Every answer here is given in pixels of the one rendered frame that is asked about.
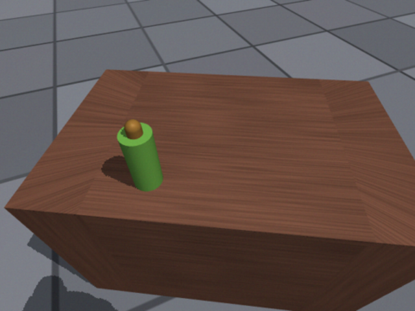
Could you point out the bottle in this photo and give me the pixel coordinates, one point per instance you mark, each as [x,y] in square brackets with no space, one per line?
[137,143]

